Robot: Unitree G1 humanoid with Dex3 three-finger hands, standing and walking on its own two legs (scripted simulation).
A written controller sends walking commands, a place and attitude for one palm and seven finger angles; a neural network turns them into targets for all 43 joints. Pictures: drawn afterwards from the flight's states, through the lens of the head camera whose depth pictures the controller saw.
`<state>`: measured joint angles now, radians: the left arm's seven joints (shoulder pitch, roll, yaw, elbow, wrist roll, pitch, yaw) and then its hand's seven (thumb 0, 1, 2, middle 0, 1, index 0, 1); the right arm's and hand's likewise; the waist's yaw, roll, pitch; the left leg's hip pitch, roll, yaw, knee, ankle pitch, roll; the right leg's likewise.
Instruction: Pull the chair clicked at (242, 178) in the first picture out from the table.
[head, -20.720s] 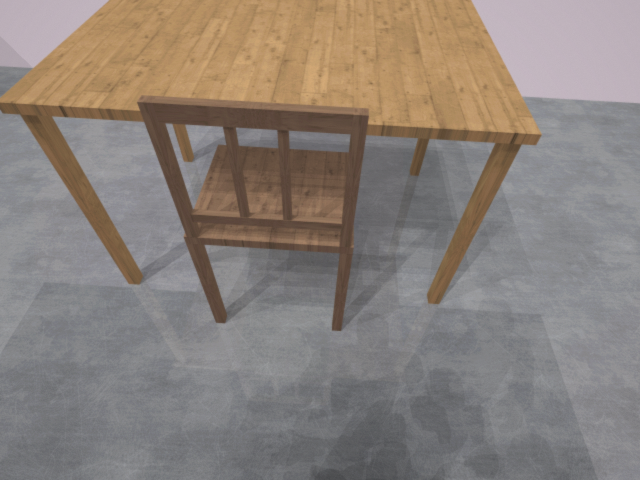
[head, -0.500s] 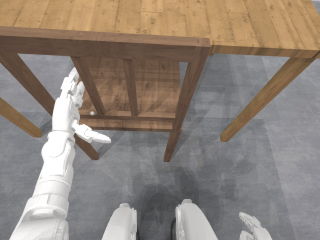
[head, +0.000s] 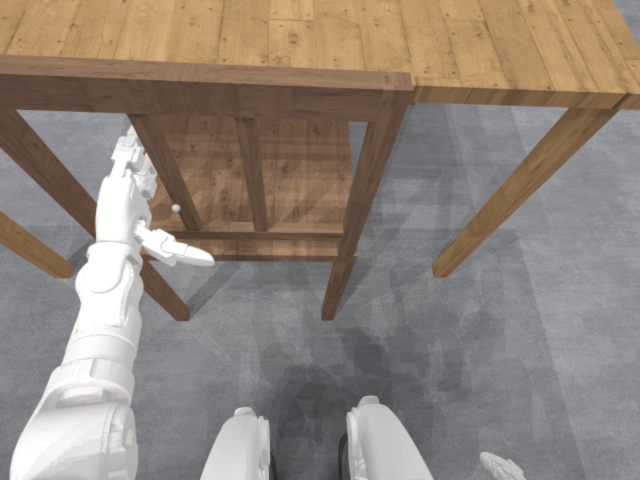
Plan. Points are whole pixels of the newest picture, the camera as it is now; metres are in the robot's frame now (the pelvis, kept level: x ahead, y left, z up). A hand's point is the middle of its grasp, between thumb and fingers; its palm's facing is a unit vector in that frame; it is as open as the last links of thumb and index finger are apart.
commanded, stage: push the fingers through the gap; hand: left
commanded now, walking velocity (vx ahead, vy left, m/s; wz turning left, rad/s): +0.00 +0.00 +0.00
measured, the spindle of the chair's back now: (172, 179) +0.48 +0.17 +0.02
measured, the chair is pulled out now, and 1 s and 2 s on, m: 0.00 0.00 0.03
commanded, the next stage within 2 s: hook a spindle and tug to test in 0.18 s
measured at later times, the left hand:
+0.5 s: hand (184, 210) +0.44 +0.15 +0.02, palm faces -0.03 -1.00 -0.04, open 16.4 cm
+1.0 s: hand (186, 204) +0.45 +0.15 +0.01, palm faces -0.01 -1.00 -0.03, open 8.4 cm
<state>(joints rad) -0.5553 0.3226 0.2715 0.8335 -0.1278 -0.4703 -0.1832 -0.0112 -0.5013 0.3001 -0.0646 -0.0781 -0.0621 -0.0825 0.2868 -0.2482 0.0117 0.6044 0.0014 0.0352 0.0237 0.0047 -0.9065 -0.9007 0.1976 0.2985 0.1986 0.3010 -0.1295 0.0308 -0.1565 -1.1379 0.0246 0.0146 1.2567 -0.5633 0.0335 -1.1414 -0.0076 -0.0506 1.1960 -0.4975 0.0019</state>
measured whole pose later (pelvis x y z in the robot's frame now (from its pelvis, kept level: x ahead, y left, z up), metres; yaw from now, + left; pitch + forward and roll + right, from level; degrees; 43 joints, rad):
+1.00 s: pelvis +0.00 +0.00 +0.00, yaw +0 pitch +26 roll -3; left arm -0.59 0.30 0.26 0.86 -0.11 -0.50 -0.13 0.00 0.20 0.60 -0.45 -1.34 -0.46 -1.38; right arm 0.27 -0.25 0.01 0.60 -0.01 0.04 0.03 0.00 -0.91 -0.90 0.20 0.30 0.20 0.30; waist -0.14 0.02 -0.15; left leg -1.15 0.02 0.01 1.27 -0.57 0.03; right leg -1.15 -0.01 -0.05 1.21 -0.50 0.00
